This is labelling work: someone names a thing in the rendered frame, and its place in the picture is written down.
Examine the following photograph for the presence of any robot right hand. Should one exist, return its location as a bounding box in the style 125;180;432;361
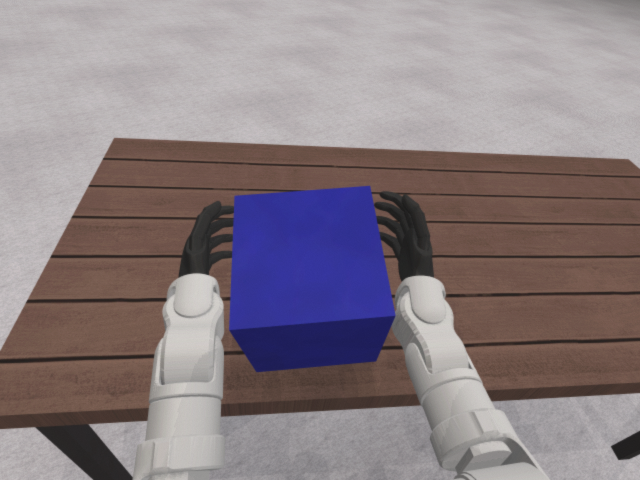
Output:
374;191;434;281

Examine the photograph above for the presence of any robot right forearm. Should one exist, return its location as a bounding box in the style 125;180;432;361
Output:
392;276;550;480

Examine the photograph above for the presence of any robot left hand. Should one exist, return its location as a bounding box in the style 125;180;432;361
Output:
178;201;234;278

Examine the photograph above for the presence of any table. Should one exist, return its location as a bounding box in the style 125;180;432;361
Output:
0;138;640;480

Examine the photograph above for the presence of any robot left forearm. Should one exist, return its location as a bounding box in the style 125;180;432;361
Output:
132;273;225;480

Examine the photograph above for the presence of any carton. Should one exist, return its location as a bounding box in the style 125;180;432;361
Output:
229;186;396;372

